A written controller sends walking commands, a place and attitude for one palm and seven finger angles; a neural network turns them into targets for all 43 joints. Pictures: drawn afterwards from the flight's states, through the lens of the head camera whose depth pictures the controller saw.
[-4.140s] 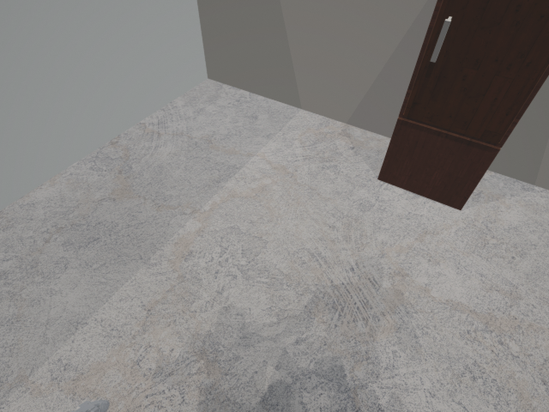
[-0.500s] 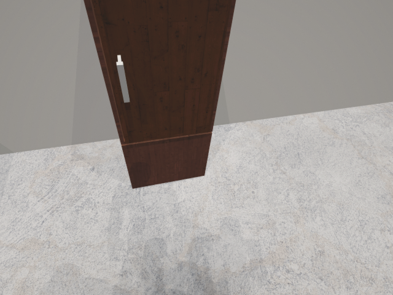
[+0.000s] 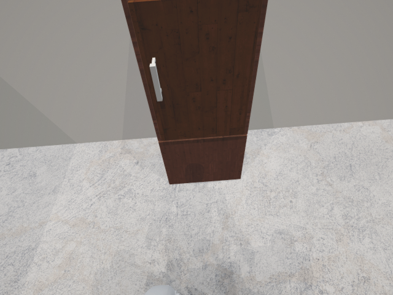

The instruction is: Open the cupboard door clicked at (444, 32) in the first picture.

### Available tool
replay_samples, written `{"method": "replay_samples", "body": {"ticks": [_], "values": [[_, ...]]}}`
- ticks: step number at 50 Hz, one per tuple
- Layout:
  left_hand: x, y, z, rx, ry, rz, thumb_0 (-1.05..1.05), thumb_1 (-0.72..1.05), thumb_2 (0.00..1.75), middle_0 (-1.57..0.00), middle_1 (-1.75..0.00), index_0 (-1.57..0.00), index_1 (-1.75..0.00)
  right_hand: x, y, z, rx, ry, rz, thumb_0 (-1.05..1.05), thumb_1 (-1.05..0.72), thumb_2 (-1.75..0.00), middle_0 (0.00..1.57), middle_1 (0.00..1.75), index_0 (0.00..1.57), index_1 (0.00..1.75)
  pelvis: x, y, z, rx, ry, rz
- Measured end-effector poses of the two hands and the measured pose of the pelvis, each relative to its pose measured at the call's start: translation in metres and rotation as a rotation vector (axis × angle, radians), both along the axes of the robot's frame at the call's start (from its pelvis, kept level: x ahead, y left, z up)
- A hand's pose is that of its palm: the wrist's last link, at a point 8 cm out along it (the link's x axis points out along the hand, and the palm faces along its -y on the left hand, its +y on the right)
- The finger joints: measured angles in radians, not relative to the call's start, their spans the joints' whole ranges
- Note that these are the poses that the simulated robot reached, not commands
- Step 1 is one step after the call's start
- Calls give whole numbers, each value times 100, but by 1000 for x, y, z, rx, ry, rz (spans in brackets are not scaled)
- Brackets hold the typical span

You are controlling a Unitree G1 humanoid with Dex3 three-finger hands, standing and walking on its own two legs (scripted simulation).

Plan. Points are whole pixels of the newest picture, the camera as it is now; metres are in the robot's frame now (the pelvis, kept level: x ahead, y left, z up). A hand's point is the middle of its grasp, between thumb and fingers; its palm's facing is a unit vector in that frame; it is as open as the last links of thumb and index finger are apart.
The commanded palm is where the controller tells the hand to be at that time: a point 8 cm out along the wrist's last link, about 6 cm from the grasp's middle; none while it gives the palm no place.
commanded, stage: take the last steps up to it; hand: left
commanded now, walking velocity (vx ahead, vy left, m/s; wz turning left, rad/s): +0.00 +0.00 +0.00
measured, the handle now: (156, 80) +0.80 +0.17 +0.00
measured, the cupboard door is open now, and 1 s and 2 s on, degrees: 0 0 0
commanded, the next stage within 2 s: come to a stop and stand still in 0.90 s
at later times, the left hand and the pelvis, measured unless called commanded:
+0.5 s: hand out of the picture +0.03 +0.22 -0.18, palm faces +0.10 -0.98 -0.17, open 7.4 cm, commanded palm none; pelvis +0.06 +0.03 +0.00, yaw +3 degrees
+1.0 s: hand (144, 271) +0.22 +0.16 -0.19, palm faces +0.12 -0.98 -0.12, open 7.3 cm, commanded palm none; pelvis +0.23 +0.00 -0.01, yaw +3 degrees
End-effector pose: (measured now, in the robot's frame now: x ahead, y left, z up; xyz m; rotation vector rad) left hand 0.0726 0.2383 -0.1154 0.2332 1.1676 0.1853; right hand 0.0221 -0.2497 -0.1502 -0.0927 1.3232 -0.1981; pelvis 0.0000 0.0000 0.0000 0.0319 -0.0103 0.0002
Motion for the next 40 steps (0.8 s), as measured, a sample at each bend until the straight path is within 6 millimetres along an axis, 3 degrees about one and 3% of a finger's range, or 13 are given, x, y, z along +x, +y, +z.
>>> {"method": "replay_samples", "body": {"ticks": [6,12,15,17,23,28,32,35,40], "values": [[-46,5,-11,-35,60,84,0,91,89,-21,-30,-21,-30,37,9,6,-21,-27,109,1,-91,-90,20,30,19,30,-3,7,0,-1,4,46],[-108,26,-38,-91,199,181,0,91,89,-21,-30,-21,-30,81,41,13,-56,-135,206,1,-91,-90,20,30,19,30,3,28,-11,-38,11,71],[-124,32,-42,-107,287,184,1,91,89,-21,-30,-20,-30,83,56,20,-53,-157,205,1,-91,-90,20,30,19,30,11,33,-8,-34,-2,54],[-121,34,-39,-118,312,180,1,91,89,-20,-30,-20,-30,76,61,23,-52,-144,183,0,-91,-90,20,30,20,30,19,35,-4,-38,-6,56],[-72,33,-32,-125,269,157,1,91,89,-20,-30,-20,-30,45,49,19,-60,5,126,0,-94,-90,20,30,20,30,45,33,1,-34,-3,55],[1,20,-33,-108,205,101,1,91,89,-20,-30,-20,-30,21,36,6,-27,151,63,0,-92,-90,20,30,20,30,77,18,-6,-23,2,44],[66,4,-40,-75,113,59,1,90,89,-20,-30,-20,-30,20,20,-14,7,247,24,1,-92,-90,20,30,20,30,110,-2,-22,-26,0,39],[93,-8,-37,-69,59,70,0,91,89,-20,-30,-20,-30,44,10,-15,15,258,30,1,-91,-90,20,30,20,30,127,-12,-21,-35,-9,47],[110,-25,-28,-78,89,84,0,92,89,-20,-30,-20,-30,129,1,-2,1,106,59,1,-91,-90,20,30,19,30,160,-18,-6,-44,-5,52]]}}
